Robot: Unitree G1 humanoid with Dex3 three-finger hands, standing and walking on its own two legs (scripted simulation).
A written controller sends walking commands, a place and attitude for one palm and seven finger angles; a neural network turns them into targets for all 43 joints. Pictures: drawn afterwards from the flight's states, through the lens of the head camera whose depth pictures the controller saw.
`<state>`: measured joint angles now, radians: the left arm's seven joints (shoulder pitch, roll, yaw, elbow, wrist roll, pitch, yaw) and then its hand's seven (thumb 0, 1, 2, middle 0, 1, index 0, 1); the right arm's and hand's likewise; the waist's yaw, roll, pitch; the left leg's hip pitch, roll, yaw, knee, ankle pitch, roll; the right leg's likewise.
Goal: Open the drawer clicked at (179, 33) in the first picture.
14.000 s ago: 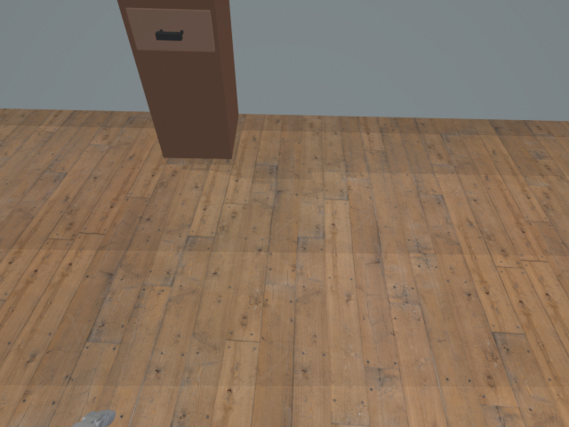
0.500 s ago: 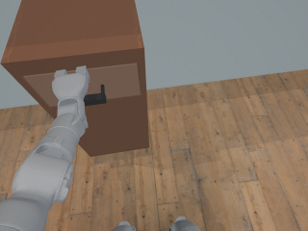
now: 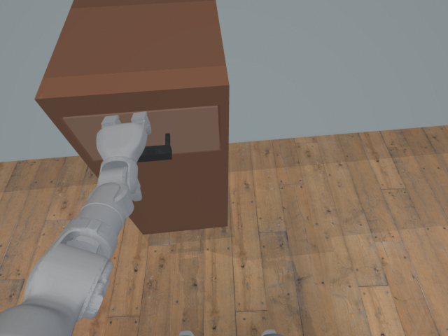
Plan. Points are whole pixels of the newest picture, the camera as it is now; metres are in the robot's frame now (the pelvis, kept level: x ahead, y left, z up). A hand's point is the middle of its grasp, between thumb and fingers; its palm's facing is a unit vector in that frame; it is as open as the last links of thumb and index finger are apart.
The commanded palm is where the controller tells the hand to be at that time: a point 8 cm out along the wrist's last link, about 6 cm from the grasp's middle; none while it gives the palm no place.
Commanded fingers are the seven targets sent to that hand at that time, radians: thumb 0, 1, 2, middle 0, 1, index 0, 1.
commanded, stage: move the hooked fingers above the handle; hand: left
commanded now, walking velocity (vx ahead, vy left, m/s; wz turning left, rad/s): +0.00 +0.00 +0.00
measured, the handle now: (149, 146) +0.53 +0.16 -0.05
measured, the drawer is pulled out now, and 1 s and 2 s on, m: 0.00 0.00 0.00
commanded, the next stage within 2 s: lower the fingers behind the handle in 0.06 s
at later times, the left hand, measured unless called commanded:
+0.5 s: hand (139, 165) +0.46 +0.17 -0.02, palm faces -0.10 -0.03 -1.00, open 13.9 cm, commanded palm +0.45 +0.16 +0.03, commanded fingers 0.00 -0.50 0.30 -0.30 -1.20 -0.30 -1.20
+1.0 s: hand (146, 164) +0.48 +0.16 -0.04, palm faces -0.07 -0.02 -1.00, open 13.9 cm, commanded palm +0.46 +0.16 +0.00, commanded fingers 0.00 -0.50 0.30 -0.30 -1.20 -0.30 -1.20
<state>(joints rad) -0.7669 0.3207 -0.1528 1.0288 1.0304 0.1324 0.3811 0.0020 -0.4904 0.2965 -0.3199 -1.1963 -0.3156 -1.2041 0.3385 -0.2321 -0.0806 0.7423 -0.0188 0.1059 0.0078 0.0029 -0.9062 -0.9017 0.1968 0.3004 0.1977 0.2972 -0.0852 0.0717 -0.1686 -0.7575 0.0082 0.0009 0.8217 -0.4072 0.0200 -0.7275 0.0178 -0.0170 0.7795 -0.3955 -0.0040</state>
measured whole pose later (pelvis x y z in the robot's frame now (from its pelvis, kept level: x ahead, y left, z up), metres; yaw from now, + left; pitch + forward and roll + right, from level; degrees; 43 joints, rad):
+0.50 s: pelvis -0.01 -0.01 -0.01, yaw +0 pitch +22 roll -1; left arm -0.81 0.36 -0.12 1.11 1.08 0.03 0.40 0.00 -0.49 0.30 -0.32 -1.20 -0.32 -1.20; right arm 0.36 -0.23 -0.07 0.75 -0.02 0.06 -0.02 0.00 -0.91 -0.90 0.20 0.30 0.20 0.30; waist -0.12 0.06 -0.17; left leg -0.86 0.01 0.00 0.89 -0.41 0.01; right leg -0.83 0.02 -0.02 0.86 -0.41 -0.01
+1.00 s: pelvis -0.02 +0.00 -0.03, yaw -1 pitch +26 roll -2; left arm -0.87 0.36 -0.07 1.19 1.10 0.07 0.46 0.00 -0.49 0.30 -0.31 -1.22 -0.31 -1.20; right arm 0.35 -0.23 -0.05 0.75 -0.04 0.05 0.01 0.00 -0.90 -0.90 0.20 0.30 0.20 0.30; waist -0.15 0.07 -0.20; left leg -0.99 0.02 0.01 1.00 -0.46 0.02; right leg -0.97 0.03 -0.01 0.96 -0.44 0.00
